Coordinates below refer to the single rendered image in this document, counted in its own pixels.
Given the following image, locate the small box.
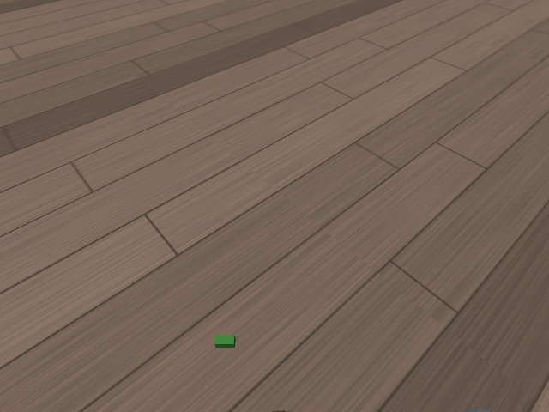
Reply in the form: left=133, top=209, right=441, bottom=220
left=214, top=335, right=236, bottom=348

